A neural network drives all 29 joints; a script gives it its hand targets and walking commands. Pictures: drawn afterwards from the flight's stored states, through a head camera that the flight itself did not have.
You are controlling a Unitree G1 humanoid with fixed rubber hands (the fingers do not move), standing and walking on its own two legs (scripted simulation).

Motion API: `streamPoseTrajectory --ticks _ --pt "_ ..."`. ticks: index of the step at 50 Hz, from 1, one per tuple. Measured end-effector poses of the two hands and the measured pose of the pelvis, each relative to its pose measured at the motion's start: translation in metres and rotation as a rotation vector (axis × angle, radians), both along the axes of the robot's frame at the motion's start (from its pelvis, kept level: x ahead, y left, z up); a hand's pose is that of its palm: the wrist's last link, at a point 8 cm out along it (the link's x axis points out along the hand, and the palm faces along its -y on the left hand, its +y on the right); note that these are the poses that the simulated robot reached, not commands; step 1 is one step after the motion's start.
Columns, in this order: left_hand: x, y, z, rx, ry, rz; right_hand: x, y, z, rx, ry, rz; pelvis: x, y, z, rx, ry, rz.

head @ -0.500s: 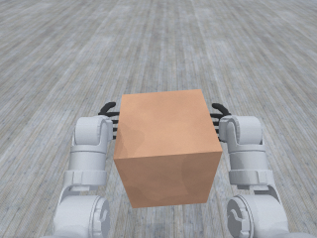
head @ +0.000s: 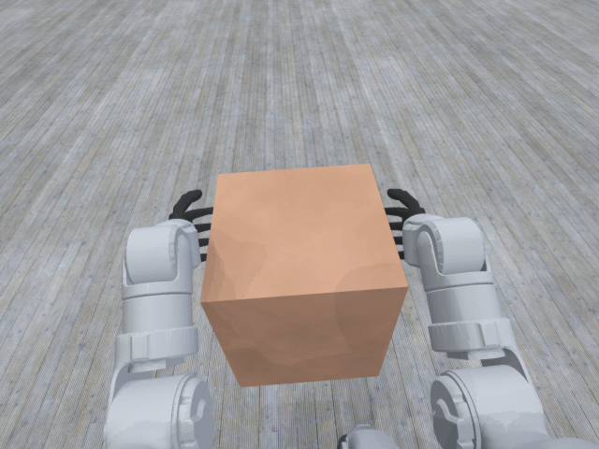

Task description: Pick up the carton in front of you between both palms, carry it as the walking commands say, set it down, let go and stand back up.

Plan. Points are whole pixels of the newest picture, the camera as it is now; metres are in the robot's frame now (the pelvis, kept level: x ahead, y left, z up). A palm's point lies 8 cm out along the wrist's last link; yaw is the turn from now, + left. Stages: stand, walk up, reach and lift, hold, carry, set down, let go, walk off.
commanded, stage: carry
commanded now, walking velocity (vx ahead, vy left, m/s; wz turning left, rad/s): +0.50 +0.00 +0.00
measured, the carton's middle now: (302, 280) +0.34 -0.03 +0.04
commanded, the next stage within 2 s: none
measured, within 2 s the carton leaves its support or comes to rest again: neither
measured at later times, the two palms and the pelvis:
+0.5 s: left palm (244, 186) +0.64 +0.06 -0.02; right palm (380, 174) +0.64 -0.24 -0.03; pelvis +0.31 -0.10 -0.07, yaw -2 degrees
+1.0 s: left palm (268, 82) +0.95 -0.03 +0.06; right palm (384, 73) +0.93 -0.33 +0.06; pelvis +0.64 -0.17 -0.05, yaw -3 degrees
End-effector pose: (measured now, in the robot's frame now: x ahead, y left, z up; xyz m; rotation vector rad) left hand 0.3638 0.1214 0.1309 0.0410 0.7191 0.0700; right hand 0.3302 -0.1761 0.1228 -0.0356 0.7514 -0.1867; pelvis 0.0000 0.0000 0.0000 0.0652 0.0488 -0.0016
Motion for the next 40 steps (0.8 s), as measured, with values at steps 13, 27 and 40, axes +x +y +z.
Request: streamPoseTrajectory --ticks 13,27,40 --pt "0.133 -0.043 -0.14 0.024 0.122 0.136 0.175 -0.046 -0.144 0.093 0.115 0.064 0.145 -0.078 -0.081 -0.023 0.023 -0.01" --pt "0.309 -0.067 -0.15 -0.015 0.022 0.108 0.338 -0.07 -0.148 0.075 0.007 0.012 0.343 -0.101 -0.076 -0.044 0.039 -0.043" --pt "0.494 -0.123 -0.07 -0.008 -0.052 -0.045 0.484 -0.123 -0.065 0.022 -0.067 -0.085 0.502 -0.112 -0.045 -0.089 0.03 -0.068"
